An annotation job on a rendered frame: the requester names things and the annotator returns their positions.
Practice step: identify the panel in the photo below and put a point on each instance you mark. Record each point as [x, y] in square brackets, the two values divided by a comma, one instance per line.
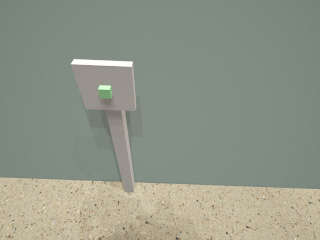
[89, 75]

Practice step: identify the button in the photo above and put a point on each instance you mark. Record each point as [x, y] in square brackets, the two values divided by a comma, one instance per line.
[105, 91]

